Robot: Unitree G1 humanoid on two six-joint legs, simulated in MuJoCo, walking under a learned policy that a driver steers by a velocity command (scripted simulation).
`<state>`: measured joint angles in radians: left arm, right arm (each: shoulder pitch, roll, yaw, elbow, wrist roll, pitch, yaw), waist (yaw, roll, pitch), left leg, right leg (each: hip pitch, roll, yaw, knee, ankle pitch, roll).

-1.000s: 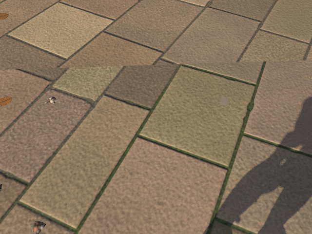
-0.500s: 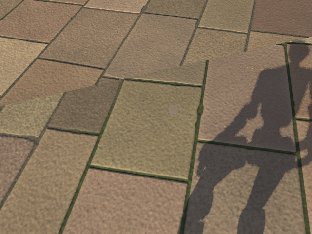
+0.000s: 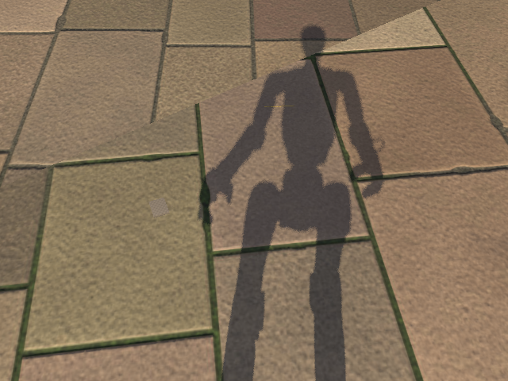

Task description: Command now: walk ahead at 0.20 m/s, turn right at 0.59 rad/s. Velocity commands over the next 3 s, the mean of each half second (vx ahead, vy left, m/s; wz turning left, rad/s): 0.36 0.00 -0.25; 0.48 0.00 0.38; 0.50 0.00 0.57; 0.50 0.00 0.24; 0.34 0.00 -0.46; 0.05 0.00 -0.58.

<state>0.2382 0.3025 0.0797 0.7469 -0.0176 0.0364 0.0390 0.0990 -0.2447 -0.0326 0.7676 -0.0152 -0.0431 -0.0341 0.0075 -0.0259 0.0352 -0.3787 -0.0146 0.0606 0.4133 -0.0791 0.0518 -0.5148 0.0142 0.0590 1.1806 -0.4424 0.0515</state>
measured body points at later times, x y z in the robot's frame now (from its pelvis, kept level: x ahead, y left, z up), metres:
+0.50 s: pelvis +0.12 -0.06 +0.01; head +0.13 -0.09 +0.46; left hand +0.14 +0.20 -0.10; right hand +0.26 -0.33 -0.11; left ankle +0.29 +0.11 -0.66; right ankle +0.02 -0.14 -0.74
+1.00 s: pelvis +0.41 -0.02 +0.01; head +0.44 -0.01 +0.46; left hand +0.55 +0.26 -0.08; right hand +0.54 -0.28 -0.11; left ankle +0.40 +0.04 -0.74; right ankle +0.54 -0.20 -0.66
